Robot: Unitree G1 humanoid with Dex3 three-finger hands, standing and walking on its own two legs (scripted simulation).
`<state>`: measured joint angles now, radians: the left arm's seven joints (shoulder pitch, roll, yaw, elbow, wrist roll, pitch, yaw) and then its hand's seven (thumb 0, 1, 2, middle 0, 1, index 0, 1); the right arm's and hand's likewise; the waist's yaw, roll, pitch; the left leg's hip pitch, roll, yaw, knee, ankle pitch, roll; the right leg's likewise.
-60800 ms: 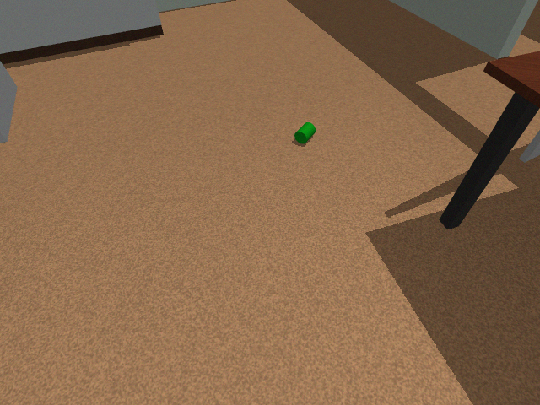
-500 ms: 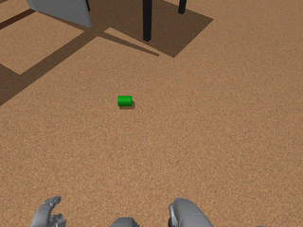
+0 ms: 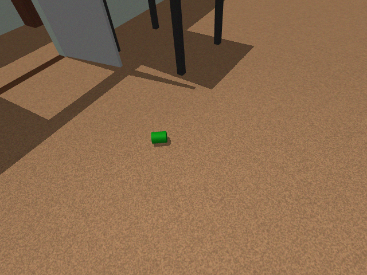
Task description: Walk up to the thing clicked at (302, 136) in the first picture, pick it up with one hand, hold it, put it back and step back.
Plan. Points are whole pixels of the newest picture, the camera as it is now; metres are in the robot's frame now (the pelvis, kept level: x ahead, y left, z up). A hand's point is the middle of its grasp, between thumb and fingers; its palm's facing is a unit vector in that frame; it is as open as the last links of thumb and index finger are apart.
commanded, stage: step back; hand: left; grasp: from above
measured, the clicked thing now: (159, 137) +1.12 +0.27 -0.72
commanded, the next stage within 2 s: stand in 0.72 s
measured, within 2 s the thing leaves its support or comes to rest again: neither
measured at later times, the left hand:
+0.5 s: hand out of the picture +0.12 +0.24 -0.14, palm faces +0.04 -0.93 -0.38, open 7.4 cm
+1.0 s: hand out of the picture +0.14 +0.25 -0.15, palm faces +0.05 -0.95 -0.31, open 7.4 cm
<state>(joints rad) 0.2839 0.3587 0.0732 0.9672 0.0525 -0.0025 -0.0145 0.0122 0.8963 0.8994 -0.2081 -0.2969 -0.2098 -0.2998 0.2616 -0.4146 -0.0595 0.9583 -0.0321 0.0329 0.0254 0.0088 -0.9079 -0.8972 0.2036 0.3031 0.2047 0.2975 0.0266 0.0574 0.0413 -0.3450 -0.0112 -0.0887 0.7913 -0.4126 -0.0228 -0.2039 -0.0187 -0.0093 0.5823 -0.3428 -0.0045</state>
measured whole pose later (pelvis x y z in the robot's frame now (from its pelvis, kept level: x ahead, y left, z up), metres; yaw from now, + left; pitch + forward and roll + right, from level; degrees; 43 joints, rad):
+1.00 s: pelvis +0.07 +0.00 +0.01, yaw +4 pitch -2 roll +0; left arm 0.07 0.35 0.00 1.11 0.00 -0.01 -0.01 0.01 0.90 0.90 -0.20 -0.30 -0.20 -0.30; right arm 0.07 -0.34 0.00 1.08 -0.01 -0.03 0.01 0.01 -0.91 -0.90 0.21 0.30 0.21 0.30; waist 0.02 -0.02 0.08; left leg -0.10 0.02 0.00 0.41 -0.27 -0.01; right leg -0.17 -0.04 -0.06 0.43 -0.21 0.02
